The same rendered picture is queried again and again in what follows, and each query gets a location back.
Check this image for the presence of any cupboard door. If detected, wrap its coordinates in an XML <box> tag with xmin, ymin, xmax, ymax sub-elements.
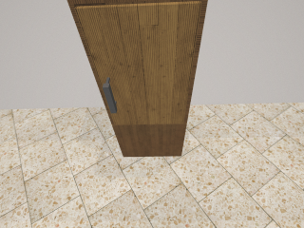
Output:
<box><xmin>75</xmin><ymin>1</ymin><xmax>201</xmax><ymax>125</ymax></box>

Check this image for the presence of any handle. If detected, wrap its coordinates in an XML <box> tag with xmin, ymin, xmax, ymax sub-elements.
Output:
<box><xmin>103</xmin><ymin>77</ymin><xmax>117</xmax><ymax>114</ymax></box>

